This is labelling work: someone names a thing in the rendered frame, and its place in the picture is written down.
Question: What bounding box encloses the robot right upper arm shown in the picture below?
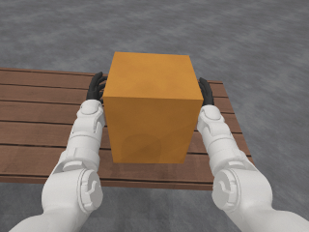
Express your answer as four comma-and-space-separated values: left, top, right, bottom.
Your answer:
211, 167, 309, 232

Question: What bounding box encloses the robot left upper arm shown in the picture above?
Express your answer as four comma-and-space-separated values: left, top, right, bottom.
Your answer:
9, 168, 103, 232

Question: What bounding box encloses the robot left hand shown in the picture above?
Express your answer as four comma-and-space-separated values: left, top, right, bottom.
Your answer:
86, 72, 108, 104

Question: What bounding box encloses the table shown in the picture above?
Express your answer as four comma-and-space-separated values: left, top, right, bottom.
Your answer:
0, 67, 255, 191

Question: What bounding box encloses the robot right hand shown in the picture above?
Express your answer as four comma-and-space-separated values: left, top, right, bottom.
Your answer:
198, 77, 214, 108

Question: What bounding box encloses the right robot forearm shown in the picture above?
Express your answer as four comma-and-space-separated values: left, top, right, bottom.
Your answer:
197, 104, 273, 199

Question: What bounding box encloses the left robot forearm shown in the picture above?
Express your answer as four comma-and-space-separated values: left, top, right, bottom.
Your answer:
42, 100, 105, 208

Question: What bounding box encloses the carton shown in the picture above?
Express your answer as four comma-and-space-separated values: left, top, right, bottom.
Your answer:
102, 51, 204, 163

